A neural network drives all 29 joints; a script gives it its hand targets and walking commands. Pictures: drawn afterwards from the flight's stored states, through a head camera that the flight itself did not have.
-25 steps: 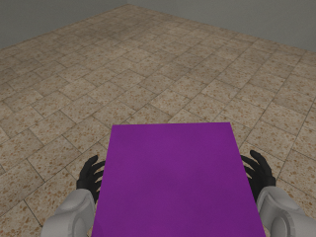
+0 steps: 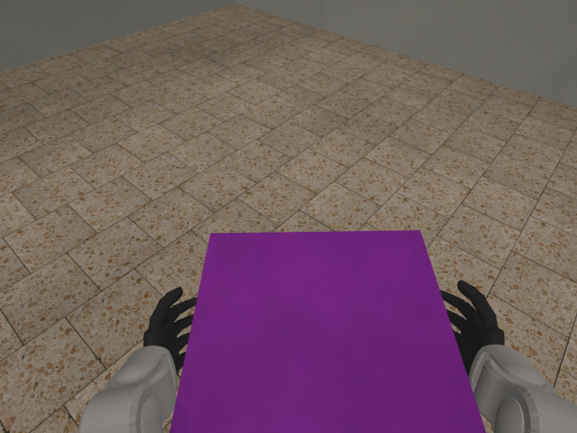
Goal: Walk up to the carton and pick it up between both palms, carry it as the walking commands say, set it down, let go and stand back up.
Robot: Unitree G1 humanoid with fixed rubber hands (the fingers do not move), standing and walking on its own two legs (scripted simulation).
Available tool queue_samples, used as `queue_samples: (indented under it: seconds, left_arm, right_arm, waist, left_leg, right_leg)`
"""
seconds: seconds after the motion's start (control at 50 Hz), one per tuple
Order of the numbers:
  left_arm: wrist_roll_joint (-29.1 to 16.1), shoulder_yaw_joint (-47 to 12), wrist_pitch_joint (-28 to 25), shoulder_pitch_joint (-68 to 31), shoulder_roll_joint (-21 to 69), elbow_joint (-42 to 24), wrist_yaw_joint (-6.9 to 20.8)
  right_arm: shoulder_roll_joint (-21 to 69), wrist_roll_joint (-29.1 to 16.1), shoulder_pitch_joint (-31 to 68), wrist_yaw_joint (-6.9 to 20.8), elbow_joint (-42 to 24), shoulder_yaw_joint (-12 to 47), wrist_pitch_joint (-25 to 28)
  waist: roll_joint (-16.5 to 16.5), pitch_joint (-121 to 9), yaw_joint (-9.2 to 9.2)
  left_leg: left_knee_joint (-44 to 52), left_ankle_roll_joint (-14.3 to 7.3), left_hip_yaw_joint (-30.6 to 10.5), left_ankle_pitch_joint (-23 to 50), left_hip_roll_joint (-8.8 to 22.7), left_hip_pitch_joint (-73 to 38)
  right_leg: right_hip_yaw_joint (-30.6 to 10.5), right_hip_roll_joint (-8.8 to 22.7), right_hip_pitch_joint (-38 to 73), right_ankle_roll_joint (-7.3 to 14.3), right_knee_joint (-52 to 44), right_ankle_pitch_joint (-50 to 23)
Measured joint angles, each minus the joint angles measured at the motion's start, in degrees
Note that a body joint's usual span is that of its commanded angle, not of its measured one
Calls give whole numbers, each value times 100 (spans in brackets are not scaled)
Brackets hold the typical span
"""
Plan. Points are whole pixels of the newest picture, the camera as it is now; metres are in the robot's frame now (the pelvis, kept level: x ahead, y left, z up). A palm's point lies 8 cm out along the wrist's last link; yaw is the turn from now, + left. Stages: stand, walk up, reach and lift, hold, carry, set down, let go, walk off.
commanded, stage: carry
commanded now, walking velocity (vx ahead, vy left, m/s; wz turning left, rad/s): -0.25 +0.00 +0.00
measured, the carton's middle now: (316, 360) +0.24 +0.01 +0.01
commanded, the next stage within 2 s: none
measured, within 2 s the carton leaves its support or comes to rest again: neither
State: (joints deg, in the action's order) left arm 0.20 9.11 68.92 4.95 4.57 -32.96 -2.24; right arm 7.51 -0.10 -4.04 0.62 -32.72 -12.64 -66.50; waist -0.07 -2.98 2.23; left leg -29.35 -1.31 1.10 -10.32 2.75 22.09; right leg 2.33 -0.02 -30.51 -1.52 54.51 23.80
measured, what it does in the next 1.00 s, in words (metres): walks backwards: right foot, then left foot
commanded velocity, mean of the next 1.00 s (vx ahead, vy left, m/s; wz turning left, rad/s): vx -0.25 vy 0.00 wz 0.00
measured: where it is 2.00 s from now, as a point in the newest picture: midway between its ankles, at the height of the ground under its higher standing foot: outside the picture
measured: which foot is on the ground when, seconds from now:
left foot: down 0.00-0.18, up 0.20-0.48, down 0.50-0.90, up 0.92-1.00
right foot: up 0.00-0.12, down 0.14-0.50, up 0.52-0.84, down 0.86-1.00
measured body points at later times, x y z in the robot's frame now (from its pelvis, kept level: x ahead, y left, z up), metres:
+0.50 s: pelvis -0.17 +0.02 -0.02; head -0.16 +0.03 +0.43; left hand +0.07 +0.20 +0.06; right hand +0.08 -0.17 +0.08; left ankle -0.20 +0.15 -0.74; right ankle -0.09 -0.13 -0.74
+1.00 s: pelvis -0.36 +0.04 +0.00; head -0.36 +0.03 +0.45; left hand -0.11 +0.19 +0.07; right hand -0.13 -0.17 +0.07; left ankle -0.30 +0.16 -0.69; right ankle -0.35 -0.08 -0.74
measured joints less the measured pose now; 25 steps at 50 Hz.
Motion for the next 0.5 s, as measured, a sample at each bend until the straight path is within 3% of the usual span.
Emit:
queue_samples:
  seconds: [0.1, 0.14, 0.18, 0.26, 0.34, 0.44, 0.5]
  left_arm:
    - [-23, -58, -41, -171, -97, -70, -9]
    - [-21, -51, -32, -228, -102, -79, -8]
    - [16, -37, -86, -249, 8, 0, -7]
    - [167, -67, -73, -58, 264, 92, -11]
    - [241, -12, -72, 57, 333, -115, -12]
    - [231, 52, -129, -86, 306, -180, -3]
    - [240, 35, -147, -158, 290, -213, -9]
  right_arm:
    - [-69, 36, 76, 26, -125, 47, 88]
    - [-114, 54, 127, 23, -145, 75, 73]
    - [-249, 44, 178, 31, -108, 97, 47]
    - [-438, -51, 103, 32, -14, 74, -122]
    - [-385, -189, 267, 13, 65, 11, -138]
    - [-466, -196, 483, -11, 83, 89, -69]
    - [-489, -219, 542, 14, 57, 73, -40]
  waist:
    - [119, -55, -54]
    - [106, -74, -97]
    - [240, 9, -125]
    - [106, 51, -242]
    - [27, 90, -366]
    - [-4, 64, -390]
    - [-33, 15, -363]
  left_leg:
    - [195, 11, 32, 427, 8, 348]
    - [206, 39, 95, 567, -40, 485]
    - [120, 144, 55, 462, -1, 565]
    - [-1677, 348, -131, -964, -270, 982]
    - [-2875, 439, -356, -1314, -390, 903]
    - [-1990, 496, -217, -1680, -259, 158]
    - [-582, 422, -6, -1167, -178, -436]
  right_leg:
    - [206, -59, 1008, -24, -1569, 97]
    - [231, -13, 1482, -32, -2424, -210]
    - [248, -49, 1503, 127, -2634, -914]
    - [97, 145, 1260, 212, -2391, -861]
    - [-50, 292, 966, 144, -2301, -1067]
    - [-33, 429, 546, 36, -2277, -1392]
    - [52, 499, 271, -58, -2218, -1582]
